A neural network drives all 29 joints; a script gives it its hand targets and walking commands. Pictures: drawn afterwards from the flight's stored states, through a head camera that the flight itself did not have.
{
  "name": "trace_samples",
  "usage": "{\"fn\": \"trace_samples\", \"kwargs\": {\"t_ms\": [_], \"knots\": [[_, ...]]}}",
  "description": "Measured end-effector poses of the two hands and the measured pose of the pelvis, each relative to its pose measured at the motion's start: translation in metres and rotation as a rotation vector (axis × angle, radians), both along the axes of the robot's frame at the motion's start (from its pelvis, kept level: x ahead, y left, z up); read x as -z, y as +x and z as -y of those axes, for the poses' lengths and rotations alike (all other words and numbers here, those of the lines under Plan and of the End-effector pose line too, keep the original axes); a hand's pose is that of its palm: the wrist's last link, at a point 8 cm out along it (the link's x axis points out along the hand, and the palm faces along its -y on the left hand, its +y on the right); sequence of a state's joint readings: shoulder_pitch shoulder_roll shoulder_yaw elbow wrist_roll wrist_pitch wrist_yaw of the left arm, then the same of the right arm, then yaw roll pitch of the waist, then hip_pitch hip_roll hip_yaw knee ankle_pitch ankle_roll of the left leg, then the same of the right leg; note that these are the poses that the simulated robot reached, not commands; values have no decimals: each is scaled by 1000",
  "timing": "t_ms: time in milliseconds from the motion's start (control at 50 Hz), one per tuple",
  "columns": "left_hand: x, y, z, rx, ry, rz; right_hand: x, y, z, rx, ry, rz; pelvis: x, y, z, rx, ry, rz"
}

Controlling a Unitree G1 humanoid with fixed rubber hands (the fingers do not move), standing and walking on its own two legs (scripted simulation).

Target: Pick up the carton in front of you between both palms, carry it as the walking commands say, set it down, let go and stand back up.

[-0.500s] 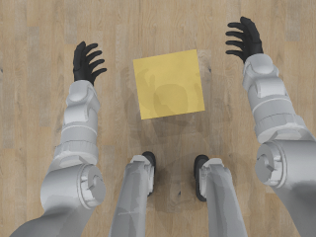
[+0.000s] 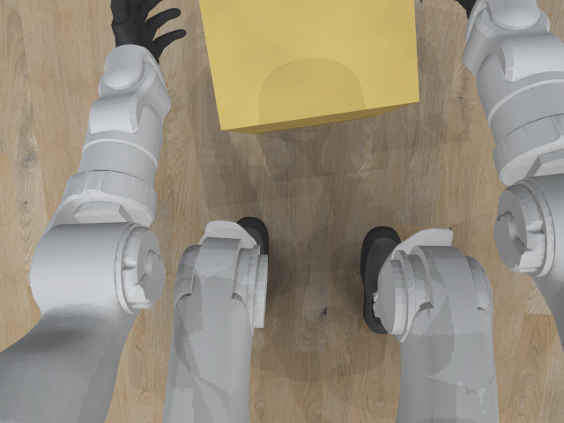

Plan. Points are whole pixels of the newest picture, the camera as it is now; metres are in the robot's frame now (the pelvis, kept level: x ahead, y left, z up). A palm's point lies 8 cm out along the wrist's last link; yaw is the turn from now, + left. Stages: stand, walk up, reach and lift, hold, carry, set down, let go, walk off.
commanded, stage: reach and lift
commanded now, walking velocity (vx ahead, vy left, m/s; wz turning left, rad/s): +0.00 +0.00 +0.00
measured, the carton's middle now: (306, 46) +0.54 +0.02 -0.27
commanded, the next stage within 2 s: none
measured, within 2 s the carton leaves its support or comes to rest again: leaves its support in 0.88 s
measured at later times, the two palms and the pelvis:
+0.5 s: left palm (163, 52) +0.52 +0.19 -0.20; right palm (464, 9) +0.55 -0.15 -0.20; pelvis +0.01 +0.00 -0.03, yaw +0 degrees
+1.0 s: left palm (170, 32) +0.53 +0.17 -0.17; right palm (449, 6) +0.55 -0.13 -0.18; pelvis +0.01 +0.00 -0.03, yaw +0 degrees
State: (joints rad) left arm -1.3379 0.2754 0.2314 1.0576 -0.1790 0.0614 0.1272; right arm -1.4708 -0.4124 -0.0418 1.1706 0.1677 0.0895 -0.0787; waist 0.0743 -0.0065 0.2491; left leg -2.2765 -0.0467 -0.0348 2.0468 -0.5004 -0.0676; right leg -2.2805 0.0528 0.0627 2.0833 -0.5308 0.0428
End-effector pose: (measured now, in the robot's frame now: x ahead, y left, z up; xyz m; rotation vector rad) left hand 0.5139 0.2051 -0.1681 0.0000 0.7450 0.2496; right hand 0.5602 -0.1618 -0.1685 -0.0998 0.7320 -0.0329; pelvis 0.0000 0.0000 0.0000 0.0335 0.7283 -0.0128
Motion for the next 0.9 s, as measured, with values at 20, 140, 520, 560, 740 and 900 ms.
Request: {"fn": "trace_samples", "kwargs": {"t_ms": [20, 140, 520, 560, 740, 900], "knots": [[7, 0, 1, 2, 0, -6, 7, 0, 0, 0, 1, -5, 4, 0, 0, -1, -1, 6], [36, 2, 3, 13, 9, -20, 39, -3, 1, 2, 4, -3, 18, 3, -3, 1, -1, 61], [31, 1, 16, 29, -7, 2, 32, -6, -10, -21, 18, 11, 25, 5, 1, -3, 0, 57], [31, 3, 21, 43, -11, 4, 32, -6, -17, -31, 28, 11, 23, 4, 1, -2, 0, 60], [28, 9, 33, 12, -15, -3, 30, -3, -33, -34, 19, -2, 22, 1, 0, -2, 2, 68], [21, 16, 33, 31, -28, -21, 27, -4, -32, -24, 19, -26, 31, 8, 2, 1, 1, 69]]}}
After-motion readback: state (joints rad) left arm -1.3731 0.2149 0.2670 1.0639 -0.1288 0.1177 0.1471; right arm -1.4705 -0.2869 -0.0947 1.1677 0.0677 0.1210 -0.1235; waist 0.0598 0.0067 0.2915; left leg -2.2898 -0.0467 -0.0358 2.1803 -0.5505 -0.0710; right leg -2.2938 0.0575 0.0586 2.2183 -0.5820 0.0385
